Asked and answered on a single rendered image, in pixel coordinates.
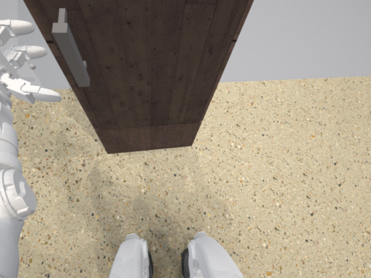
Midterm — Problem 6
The handle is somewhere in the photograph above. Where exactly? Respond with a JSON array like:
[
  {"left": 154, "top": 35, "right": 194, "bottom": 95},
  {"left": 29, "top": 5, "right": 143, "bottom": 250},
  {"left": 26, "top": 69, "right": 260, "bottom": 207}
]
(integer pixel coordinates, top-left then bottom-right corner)
[{"left": 52, "top": 8, "right": 90, "bottom": 87}]

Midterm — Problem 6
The left robot upper arm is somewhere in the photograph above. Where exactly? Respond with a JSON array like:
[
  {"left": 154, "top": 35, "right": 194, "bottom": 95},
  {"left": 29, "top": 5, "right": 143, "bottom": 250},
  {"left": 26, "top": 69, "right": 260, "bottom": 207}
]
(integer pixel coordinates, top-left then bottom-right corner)
[{"left": 0, "top": 169, "right": 37, "bottom": 278}]

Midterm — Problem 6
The left robot forearm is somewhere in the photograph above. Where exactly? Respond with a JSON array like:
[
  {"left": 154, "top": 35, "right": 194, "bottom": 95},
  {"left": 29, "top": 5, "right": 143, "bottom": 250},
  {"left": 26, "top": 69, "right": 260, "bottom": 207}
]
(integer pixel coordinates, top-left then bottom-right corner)
[{"left": 0, "top": 90, "right": 22, "bottom": 173}]

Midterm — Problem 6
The robot left thigh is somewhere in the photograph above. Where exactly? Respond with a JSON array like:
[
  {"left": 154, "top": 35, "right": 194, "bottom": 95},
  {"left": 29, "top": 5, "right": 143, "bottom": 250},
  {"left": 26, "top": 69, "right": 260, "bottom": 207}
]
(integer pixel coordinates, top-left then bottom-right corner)
[{"left": 109, "top": 238, "right": 149, "bottom": 278}]

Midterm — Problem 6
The cupboard door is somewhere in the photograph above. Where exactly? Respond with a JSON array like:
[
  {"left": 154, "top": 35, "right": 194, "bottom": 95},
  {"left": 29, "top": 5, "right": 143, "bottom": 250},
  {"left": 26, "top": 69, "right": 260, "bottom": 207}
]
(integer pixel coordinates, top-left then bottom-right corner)
[{"left": 32, "top": 0, "right": 249, "bottom": 130}]

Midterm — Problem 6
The left robot hand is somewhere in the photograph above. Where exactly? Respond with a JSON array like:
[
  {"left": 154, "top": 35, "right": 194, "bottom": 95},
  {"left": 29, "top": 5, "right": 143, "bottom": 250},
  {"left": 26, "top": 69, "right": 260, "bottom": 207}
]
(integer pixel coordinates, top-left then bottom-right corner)
[{"left": 0, "top": 20, "right": 62, "bottom": 104}]

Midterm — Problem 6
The robot right shin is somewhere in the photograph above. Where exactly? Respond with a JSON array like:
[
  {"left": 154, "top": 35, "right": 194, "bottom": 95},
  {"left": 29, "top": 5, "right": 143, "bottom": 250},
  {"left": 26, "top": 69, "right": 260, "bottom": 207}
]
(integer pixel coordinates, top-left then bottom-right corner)
[{"left": 188, "top": 232, "right": 206, "bottom": 278}]

